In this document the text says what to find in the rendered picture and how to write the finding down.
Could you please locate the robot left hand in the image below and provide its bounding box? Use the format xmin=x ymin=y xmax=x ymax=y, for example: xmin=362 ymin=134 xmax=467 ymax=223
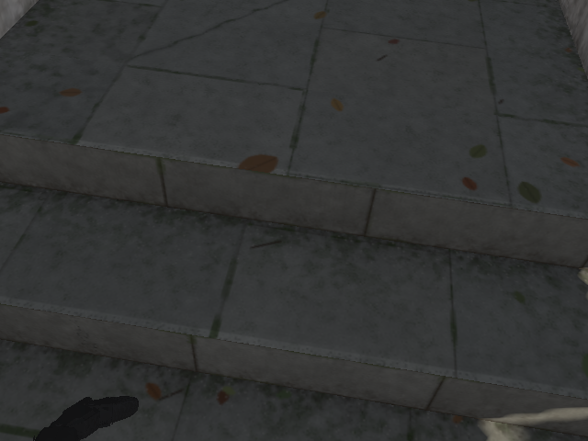
xmin=33 ymin=396 xmax=139 ymax=441

